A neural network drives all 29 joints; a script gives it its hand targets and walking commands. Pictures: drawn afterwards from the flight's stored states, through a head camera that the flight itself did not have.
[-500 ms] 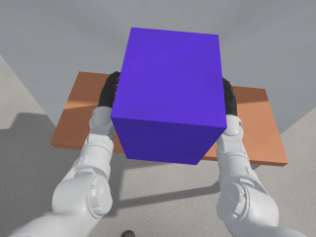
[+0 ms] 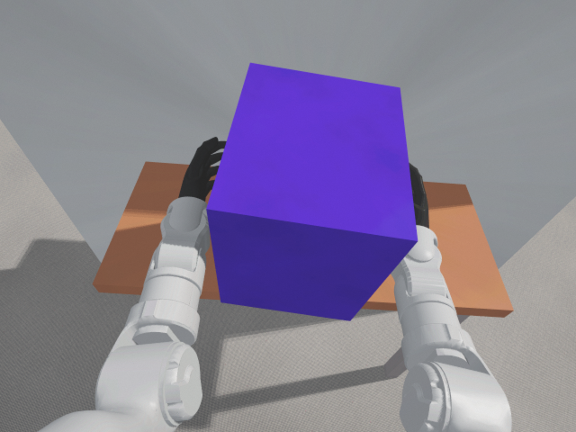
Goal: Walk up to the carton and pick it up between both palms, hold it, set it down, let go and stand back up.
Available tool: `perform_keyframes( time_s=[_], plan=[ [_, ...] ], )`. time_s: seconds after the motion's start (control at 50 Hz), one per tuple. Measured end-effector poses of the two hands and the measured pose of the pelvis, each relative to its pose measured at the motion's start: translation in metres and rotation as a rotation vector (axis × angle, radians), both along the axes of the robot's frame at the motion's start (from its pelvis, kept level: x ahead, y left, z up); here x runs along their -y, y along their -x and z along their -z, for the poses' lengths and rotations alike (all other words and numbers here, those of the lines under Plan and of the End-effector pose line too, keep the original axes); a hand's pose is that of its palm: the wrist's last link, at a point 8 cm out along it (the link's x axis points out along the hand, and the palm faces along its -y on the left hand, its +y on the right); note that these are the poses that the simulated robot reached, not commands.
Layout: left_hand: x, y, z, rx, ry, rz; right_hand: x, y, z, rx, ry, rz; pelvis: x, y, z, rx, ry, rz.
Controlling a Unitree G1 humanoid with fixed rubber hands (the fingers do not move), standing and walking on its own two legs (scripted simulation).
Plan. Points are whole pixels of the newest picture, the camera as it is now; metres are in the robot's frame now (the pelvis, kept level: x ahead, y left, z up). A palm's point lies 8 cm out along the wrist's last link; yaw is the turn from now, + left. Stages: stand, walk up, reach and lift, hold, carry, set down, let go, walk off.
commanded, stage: reach and lift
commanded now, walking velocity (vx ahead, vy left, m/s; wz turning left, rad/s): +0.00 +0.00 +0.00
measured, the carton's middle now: (304, 202) +0.43 -0.02 +0.06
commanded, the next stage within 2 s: hold in 1.80 s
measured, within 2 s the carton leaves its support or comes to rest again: neither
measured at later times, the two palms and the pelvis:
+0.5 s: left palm (180, 187) +0.38 +0.15 +0.14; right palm (417, 215) +0.36 -0.16 +0.12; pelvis +0.00 -0.01 +0.00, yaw +1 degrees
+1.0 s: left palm (176, 179) +0.36 +0.14 +0.18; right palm (434, 213) +0.34 -0.17 +0.15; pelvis -0.02 +0.00 +0.00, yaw +0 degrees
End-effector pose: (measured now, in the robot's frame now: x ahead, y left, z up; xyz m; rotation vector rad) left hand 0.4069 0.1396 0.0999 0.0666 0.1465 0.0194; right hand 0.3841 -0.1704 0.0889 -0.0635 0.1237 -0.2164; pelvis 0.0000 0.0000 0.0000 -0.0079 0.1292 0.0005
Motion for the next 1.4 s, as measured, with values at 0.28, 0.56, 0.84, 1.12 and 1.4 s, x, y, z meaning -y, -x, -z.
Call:
perform_keyframes(
  time_s=[0.28, 0.56, 0.84, 1.12, 1.4],
  plan=[
    [-0.004, 0.018, -0.027, 0.012, 0.015, -0.022, -0.003, 0.011, -0.027, 0.012, -0.029, -0.019, 0.009, 0.000, 0.001, 0.136, -0.001, -0.009],
    [-0.008, 0.032, -0.044, 0.025, -0.013, -0.009, -0.008, 0.027, -0.035, 0.020, -0.056, -0.012, 0.006, 0.002, 0.001, 0.183, 0.000, -0.018],
    [0.000, 0.046, -0.065, 0.020, -0.012, 0.001, 0.000, 0.046, -0.051, 0.018, -0.068, 0.002, 0.000, 0.014, 0.002, 0.212, 0.006, 0.007],
    [-0.007, 0.049, -0.080, 0.001, -0.008, -0.028, -0.007, 0.041, -0.070, 0.003, -0.074, -0.024, -0.002, 0.023, 0.002, 0.220, 0.009, -0.001],
    [-0.006, 0.052, -0.084, 0.012, -0.016, -0.024, -0.006, 0.044, -0.074, 0.013, -0.075, -0.021, -0.006, 0.020, 0.002, 0.228, 0.009, 0.002]
  ],
)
